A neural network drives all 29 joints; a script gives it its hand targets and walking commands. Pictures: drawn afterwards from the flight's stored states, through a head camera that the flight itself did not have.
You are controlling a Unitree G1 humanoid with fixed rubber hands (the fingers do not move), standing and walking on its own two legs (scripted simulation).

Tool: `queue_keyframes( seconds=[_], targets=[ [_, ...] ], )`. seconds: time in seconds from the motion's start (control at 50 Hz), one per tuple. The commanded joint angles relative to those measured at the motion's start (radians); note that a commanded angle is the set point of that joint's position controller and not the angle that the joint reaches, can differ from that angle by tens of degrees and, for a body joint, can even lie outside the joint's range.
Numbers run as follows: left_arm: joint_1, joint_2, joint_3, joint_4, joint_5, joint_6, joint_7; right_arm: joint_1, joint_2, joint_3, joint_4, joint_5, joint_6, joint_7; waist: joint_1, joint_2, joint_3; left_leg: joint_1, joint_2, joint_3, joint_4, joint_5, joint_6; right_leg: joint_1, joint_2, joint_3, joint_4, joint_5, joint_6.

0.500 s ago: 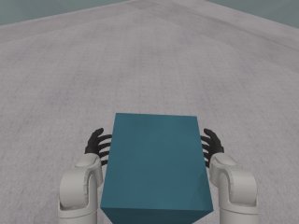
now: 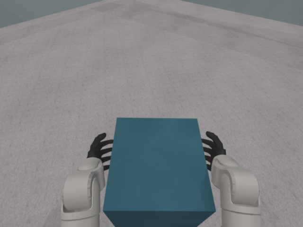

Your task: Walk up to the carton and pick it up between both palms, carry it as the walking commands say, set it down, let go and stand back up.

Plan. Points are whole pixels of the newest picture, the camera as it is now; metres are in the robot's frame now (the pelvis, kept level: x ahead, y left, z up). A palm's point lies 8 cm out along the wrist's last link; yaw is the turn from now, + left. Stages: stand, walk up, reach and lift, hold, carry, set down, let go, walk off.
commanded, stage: carry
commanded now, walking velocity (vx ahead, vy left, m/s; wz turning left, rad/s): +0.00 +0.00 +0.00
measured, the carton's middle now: (155, 178) +0.27 +0.00 +0.01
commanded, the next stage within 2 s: none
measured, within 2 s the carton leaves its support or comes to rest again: neither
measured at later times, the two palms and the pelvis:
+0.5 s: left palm (104, 174) +0.25 +0.12 +0.09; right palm (231, 172) +0.25 -0.17 +0.09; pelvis -0.02 -0.03 +0.01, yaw +0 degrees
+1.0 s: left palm (88, 173) +0.26 +0.16 +0.07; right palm (208, 168) +0.27 -0.13 +0.07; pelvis -0.01 +0.01 +0.00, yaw +1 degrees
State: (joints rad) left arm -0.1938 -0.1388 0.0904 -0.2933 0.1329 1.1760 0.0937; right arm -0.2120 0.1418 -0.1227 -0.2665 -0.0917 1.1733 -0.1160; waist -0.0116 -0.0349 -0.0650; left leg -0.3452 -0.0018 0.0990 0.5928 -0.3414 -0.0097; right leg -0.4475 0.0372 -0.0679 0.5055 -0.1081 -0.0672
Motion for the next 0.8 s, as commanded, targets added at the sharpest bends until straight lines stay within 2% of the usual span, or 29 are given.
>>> queue_keyframes(
  seconds=[0.0,0.02,0.04,0.08,0.12,0.16,0.2,0.28,0.38,0.48,0.6,0.78],
  targets=[
    [-0.426,-0.933,-0.700,-0.041,-0.406,0.010,-0.242,-0.404,0.940,0.684,0.013,0.387,0.009,0.292,0.019,0.137,-0.291,0.189,0.187,-0.231,-0.258,-0.065,0.056,0.062,-0.155,0.183,-0.107,-0.189,0.049],
    [-0.486,-0.934,-0.714,-0.068,-0.425,0.008,-0.246,-0.417,0.940,0.673,0.016,0.376,0.004,0.290,0.018,0.204,-0.238,0.127,0.251,-0.290,-0.327,-0.135,0.094,0.050,-0.110,0.131,-0.042,-0.154,0.063],
    [-0.537,-0.932,-0.729,-0.103,-0.442,0.007,-0.246,-0.439,0.947,0.670,0.000,0.377,0.002,0.287,0.018,0.201,-0.198,0.087,0.261,-0.274,-0.342,-0.143,0.099,0.052,-0.095,0.116,-0.016,-0.126,0.059],
    [-0.554,-0.932,-0.734,-0.096,-0.466,0.020,-0.254,-0.427,0.956,0.656,0.008,0.359,0.006,0.277,0.020,0.138,-0.185,0.019,0.227,-0.192,-0.303,-0.097,0.082,0.135,-0.098,0.117,-0.030,-0.078,0.046],
    [-0.529,-0.922,-0.723,-0.055,-0.469,0.033,-0.262,-0.407,0.940,0.640,0.031,0.339,0.013,0.268,0.022,0.105,-0.192,-0.035,0.188,-0.148,-0.278,-0.132,0.060,0.203,-0.101,0.121,-0.064,-0.086,0.045],
    [-0.515,-0.915,-0.701,-0.019,-0.460,0.042,-0.268,-0.419,0.936,0.641,0.036,0.334,0.021,0.265,0.023,0.052,-0.176,-0.050,0.142,-0.128,-0.226,-0.173,0.039,0.184,-0.140,0.184,-0.156,-0.216,0.047],
    [-0.515,-0.918,-0.681,0.006,-0.449,0.045,-0.270,-0.459,0.943,0.653,0.021,0.345,0.027,0.264,0.019,-0.016,-0.165,-0.007,0.090,-0.095,-0.153,-0.142,0.026,0.123,-0.186,0.241,-0.255,-0.373,0.057],
    [-0.498,-0.924,-0.653,0.013,-0.429,0.039,-0.264,-0.506,0.962,0.685,-0.003,0.376,0.030,0.266,0.019,-0.060,-0.215,0.055,0.045,-0.062,-0.088,-0.051,0.030,0.125,-0.201,0.232,-0.321,-0.401,0.074],
    [-0.467,-0.913,-0.623,0.029,-0.386,0.016,-0.253,-0.505,0.963,0.684,0.017,0.376,0.013,0.274,0.022,-0.053,-0.254,0.069,0.023,-0.042,-0.085,-0.047,0.043,0.153,-0.194,0.195,-0.326,-0.387,0.080],
    [-0.474,-0.893,-0.587,0.080,-0.335,-0.055,-0.247,-0.490,0.949,0.623,0.105,0.328,-0.057,0.279,0.022,-0.026,-0.259,0.085,0.022,-0.048,-0.113,-0.069,0.057,0.137,-0.173,0.160,-0.311,-0.367,0.090],
    [-0.475,-0.876,-0.571,0.103,-0.309,-0.141,-0.241,-0.466,0.920,0.580,0.148,0.282,-0.146,0.272,0.023,0.028,-0.265,0.062,0.069,-0.114,-0.163,-0.116,0.071,0.139,-0.148,0.138,-0.233,-0.303,0.073],
    [-0.453,-0.838,-0.561,0.123,-0.303,-0.192,-0.240,-0.431,0.867,0.560,0.149,0.239,-0.205,0.253,0.021,0.039,-0.225,-0.008,0.116,-0.171,-0.222,-0.173,0.078,0.146,-0.135,0.126,-0.156,-0.250,0.054]
  ],
)
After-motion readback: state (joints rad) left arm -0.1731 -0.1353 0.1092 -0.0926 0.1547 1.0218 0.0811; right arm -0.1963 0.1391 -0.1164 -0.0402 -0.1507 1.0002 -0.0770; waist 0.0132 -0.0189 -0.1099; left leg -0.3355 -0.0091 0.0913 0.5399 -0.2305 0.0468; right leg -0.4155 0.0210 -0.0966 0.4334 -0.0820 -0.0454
